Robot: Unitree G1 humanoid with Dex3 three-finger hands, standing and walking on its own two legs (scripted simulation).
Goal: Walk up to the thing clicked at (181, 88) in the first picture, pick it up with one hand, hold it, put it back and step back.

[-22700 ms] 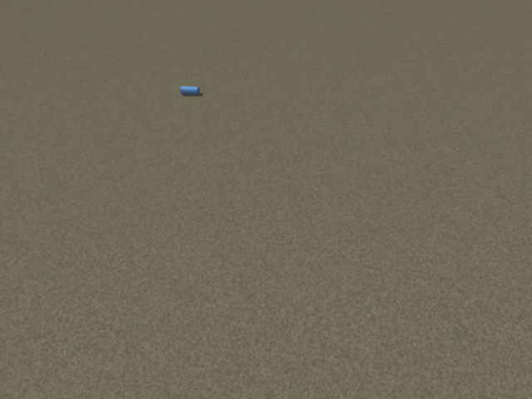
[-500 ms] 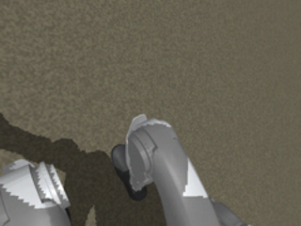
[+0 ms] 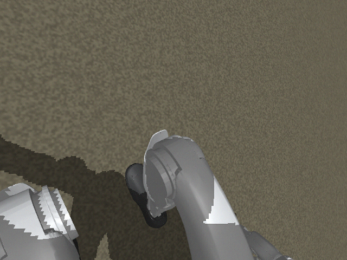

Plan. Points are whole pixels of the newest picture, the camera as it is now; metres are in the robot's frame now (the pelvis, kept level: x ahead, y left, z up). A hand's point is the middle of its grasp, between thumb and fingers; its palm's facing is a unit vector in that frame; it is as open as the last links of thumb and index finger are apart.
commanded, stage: close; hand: left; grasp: from above
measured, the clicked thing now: out of the picture +0.49 +0.34 -0.29
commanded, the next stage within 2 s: settle in 1.44 s
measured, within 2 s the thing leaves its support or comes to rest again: leaves its support in 1.92 s
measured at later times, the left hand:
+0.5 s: hand out of the picture +0.47 +0.33 -0.26, palm faces -0.46 -0.13 -0.88, open 9.5 cm
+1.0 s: hand out of the picture +0.47 +0.33 -0.26, palm faces -0.45 -0.13 -0.88, open 8.2 cm
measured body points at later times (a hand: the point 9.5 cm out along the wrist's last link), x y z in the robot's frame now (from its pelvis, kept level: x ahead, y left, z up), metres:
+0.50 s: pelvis +0.00 +0.00 +0.00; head +0.29 +0.14 +0.31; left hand +0.49 +0.33 -0.21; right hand +0.05 -0.25 -0.04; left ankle +0.06 +0.12 -0.28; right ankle +0.13 -0.12 -0.28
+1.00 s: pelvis +0.00 +0.00 +0.00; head +0.29 +0.14 +0.31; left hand +0.49 +0.33 -0.21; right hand +0.04 -0.25 -0.04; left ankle +0.06 +0.11 -0.28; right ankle +0.13 -0.12 -0.28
